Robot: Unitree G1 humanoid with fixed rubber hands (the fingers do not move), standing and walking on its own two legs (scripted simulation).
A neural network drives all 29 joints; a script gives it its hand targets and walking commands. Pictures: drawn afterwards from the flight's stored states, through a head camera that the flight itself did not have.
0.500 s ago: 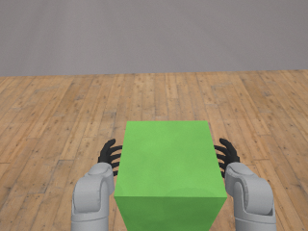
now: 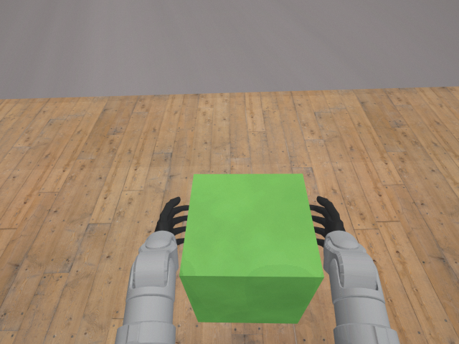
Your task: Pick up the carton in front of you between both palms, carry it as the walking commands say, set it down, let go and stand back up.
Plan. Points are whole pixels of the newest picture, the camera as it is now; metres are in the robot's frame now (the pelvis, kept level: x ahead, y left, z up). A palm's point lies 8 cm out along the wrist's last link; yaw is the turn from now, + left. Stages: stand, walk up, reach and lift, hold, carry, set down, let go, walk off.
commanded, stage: carry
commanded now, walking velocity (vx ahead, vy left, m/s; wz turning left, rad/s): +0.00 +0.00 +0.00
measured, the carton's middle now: (247, 251) +0.31 +0.00 -0.05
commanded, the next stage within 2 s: hold in 0.48 s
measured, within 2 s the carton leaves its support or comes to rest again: neither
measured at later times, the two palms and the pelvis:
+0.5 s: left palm (162, 233) +0.30 +0.15 +0.04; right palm (331, 233) +0.30 -0.15 +0.04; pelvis +0.00 +0.00 +0.00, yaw +0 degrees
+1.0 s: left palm (155, 255) +0.25 +0.15 +0.05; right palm (338, 250) +0.26 -0.15 +0.05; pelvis -0.04 +0.00 +0.00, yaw +1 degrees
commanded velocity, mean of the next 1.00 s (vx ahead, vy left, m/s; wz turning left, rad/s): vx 0.00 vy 0.00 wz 0.00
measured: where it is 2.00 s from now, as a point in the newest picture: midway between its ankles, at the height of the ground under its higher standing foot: outside the picture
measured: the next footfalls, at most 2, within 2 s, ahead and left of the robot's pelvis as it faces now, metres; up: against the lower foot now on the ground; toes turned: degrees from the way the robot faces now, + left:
none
